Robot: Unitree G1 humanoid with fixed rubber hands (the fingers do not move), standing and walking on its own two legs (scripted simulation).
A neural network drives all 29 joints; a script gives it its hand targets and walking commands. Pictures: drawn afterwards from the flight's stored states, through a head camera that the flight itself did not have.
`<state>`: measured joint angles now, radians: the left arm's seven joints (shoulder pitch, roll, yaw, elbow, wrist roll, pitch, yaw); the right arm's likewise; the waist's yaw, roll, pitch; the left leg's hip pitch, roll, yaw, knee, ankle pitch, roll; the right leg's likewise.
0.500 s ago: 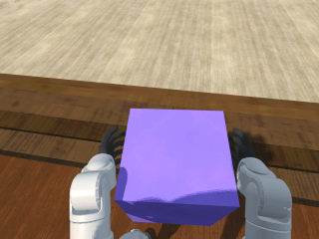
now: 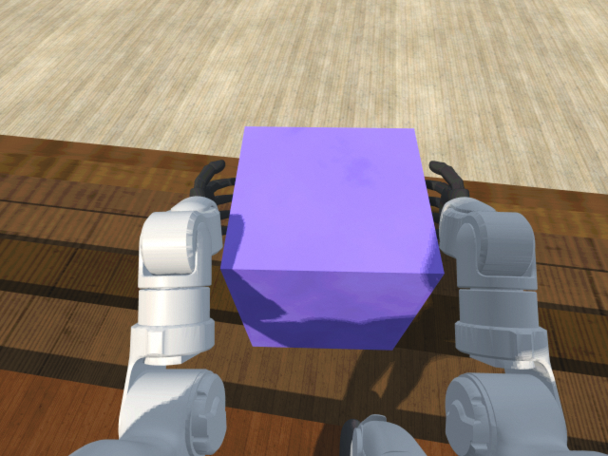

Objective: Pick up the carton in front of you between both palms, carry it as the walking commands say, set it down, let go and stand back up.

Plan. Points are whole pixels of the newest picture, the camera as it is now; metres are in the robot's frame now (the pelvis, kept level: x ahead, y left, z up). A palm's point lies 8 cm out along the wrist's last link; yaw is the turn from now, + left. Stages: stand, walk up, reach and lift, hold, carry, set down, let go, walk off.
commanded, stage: carry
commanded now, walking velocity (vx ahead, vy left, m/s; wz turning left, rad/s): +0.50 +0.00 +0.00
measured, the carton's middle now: (325, 248) +0.37 +0.00 +0.05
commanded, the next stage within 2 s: none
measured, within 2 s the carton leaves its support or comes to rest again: neither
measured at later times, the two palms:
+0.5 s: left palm (232, 89) +0.70 +0.16 +0.08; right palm (392, 89) +0.71 -0.14 +0.07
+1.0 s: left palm (260, 79) +1.06 +0.15 -0.12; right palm (365, 78) +1.06 -0.15 -0.12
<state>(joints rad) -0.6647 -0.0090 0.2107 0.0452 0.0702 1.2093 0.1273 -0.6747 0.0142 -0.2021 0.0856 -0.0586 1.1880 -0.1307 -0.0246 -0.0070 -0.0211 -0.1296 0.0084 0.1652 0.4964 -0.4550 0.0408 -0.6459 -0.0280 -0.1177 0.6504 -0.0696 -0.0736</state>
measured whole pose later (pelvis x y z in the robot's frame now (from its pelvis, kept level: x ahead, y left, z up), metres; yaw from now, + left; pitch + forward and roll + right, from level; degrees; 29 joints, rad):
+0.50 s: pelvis +0.35 +0.00 -0.07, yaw -2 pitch +3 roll -3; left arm -0.67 -0.03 0.20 0.02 0.02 1.15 0.14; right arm -0.61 0.05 -0.25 -0.09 -0.10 1.20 -0.13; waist 0.10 0.05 -0.02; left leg -0.56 0.02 0.09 0.47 0.38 0.07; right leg -0.15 0.08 -0.09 0.92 -0.79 -0.07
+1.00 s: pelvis +0.71 +0.01 -0.22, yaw +0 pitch +2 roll +1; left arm -0.55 -0.10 0.20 -0.04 0.12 1.11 0.13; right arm -0.56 0.00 -0.21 0.03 0.01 1.08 -0.13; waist -0.02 -0.04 0.04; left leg -0.37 -0.11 0.16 1.41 -0.53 0.12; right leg -0.44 0.08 -0.10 0.52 0.11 -0.13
